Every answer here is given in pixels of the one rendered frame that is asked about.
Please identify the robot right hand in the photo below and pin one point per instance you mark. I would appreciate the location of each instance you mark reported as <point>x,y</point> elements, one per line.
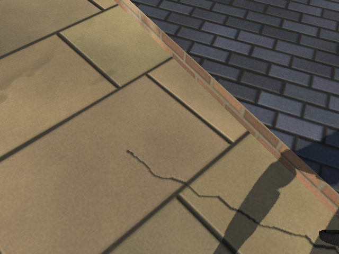
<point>330,236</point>

